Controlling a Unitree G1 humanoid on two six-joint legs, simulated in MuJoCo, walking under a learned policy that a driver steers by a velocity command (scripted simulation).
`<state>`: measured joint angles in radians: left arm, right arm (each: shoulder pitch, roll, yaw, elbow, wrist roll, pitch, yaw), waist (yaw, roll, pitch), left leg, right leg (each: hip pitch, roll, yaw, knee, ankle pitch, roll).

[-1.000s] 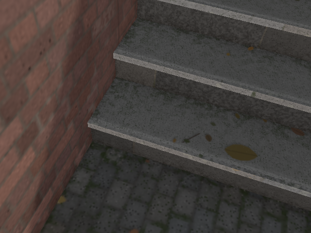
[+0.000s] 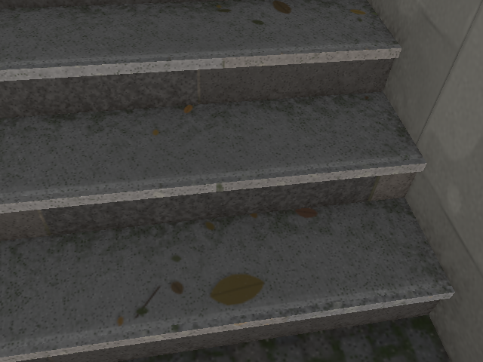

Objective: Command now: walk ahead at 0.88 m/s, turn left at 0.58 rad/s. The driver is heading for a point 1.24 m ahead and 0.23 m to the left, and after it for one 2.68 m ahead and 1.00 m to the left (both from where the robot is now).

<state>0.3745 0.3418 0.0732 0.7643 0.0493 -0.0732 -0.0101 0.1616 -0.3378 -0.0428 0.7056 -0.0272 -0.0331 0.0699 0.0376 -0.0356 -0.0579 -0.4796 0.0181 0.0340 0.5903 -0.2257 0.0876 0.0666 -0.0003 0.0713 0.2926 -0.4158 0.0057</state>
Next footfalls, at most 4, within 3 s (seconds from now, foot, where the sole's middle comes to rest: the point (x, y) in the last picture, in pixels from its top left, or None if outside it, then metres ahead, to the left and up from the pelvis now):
0.32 right None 0.42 -0.02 -0.76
0.68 left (88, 297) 0.59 0.41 -0.59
1.12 right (127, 146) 0.96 0.37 -0.42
1.42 left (71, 30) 1.25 0.57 -0.25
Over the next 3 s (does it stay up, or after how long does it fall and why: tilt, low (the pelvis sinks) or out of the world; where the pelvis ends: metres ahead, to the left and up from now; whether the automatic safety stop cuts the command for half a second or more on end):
stays up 2.39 0.74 1.02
